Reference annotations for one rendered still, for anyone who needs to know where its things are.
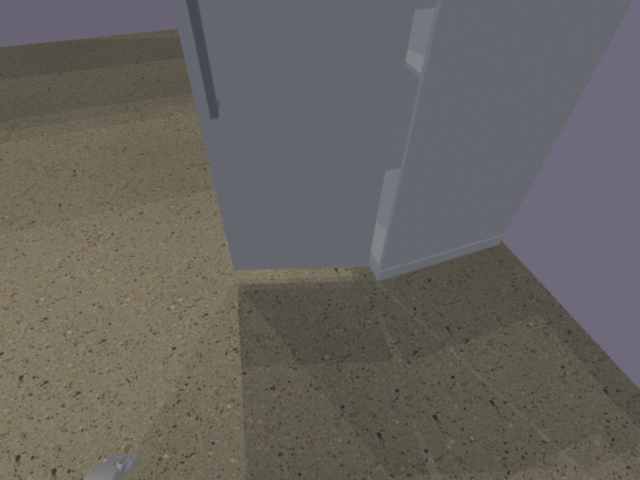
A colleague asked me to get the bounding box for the fridge door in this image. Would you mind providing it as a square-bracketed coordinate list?
[171, 0, 417, 270]

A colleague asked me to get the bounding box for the left robot hand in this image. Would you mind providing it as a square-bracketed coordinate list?
[84, 453, 139, 480]

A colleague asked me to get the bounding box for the handle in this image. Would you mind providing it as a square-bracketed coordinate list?
[186, 0, 219, 119]

